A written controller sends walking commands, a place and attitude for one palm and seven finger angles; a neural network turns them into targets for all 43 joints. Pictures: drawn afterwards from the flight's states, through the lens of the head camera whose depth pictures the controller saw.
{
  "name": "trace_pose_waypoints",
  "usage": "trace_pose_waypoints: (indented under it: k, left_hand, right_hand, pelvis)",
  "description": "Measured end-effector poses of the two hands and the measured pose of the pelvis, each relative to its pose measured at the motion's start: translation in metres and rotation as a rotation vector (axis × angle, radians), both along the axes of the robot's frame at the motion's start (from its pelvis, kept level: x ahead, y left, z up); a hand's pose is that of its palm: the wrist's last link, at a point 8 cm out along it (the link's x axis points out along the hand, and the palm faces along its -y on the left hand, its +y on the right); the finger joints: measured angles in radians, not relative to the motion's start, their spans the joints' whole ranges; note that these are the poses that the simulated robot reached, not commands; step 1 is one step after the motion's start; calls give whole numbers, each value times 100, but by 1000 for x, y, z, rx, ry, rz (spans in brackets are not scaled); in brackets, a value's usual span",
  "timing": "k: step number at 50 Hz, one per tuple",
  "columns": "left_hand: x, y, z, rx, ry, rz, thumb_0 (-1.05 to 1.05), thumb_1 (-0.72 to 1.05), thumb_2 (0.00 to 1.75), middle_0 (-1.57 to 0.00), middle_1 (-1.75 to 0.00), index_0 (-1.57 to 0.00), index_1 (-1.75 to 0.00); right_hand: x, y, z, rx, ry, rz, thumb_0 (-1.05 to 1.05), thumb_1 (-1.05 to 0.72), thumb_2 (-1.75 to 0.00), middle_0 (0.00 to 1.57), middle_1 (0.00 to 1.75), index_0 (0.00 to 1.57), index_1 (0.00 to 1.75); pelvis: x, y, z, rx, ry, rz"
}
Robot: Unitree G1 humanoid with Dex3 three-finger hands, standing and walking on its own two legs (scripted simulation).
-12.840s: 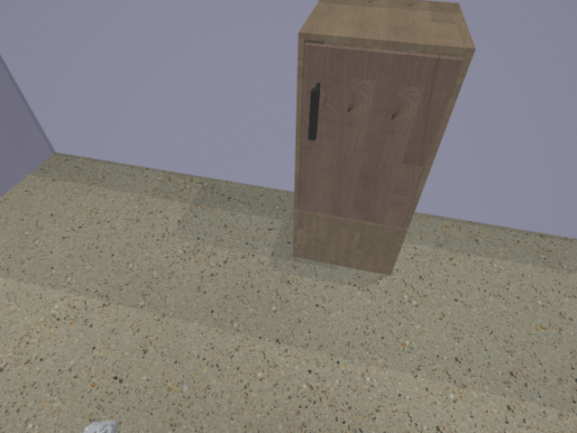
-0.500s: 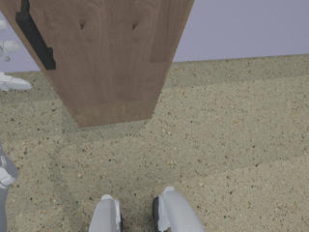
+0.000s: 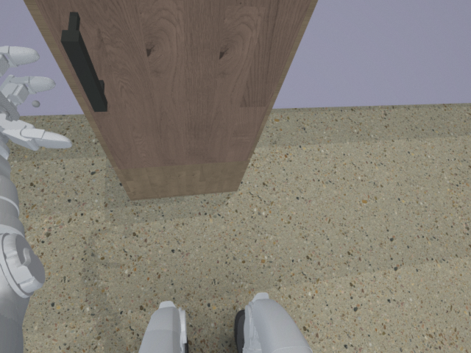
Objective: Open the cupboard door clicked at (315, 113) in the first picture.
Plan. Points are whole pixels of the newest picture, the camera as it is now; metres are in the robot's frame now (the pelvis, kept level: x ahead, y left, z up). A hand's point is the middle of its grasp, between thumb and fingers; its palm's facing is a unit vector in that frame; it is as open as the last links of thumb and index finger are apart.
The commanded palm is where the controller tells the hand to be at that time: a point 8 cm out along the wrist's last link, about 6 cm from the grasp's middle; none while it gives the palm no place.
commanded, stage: move the hooked fingers beside the handle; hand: left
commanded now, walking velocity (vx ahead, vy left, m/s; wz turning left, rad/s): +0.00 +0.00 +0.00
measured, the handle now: (88, 66) +0.56 +0.22 +0.06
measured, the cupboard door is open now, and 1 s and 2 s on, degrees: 0 0 0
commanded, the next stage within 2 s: slide the fingers in behind the handle in 0.24 s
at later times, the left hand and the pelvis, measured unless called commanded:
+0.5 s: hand (46, 94) +0.51 +0.27 +0.06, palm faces +0.06 -1.00 -0.02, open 14.0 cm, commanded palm +0.49 +0.30 +0.06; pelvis +0.00 -0.01 -0.01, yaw -1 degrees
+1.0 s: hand (71, 94) +0.51 +0.24 +0.06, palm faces +0.06 -1.00 -0.01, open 14.0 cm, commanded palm +0.49 +0.27 +0.06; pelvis +0.01 +0.00 +0.00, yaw +0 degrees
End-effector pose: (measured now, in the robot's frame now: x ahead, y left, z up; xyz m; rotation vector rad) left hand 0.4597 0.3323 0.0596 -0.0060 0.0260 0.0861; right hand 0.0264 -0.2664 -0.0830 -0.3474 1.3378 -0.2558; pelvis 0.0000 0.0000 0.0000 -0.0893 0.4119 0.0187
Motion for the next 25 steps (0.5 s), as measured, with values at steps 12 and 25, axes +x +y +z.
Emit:
trace_pose_waypoints:
  k: [12,25]
  left_hand:
    - [16,-6,2,16,22,-9,-2,-50,30,-30,-120,-30,-120]
    - [21,-8,-1,24,20,-21,-2,-50,30,-30,-120,-30,-120]
  right_hand:
    - [-17,-5,-7,1,36,-25,0,-90,-90,20,30,20,30]
    - [-32,-6,-7,8,89,-53,0,-90,-90,20,30,20,30]
  pelvis:
    - [-4,-5,-5,2,22,-5]
    - [-1,-8,-6,3,37,-13]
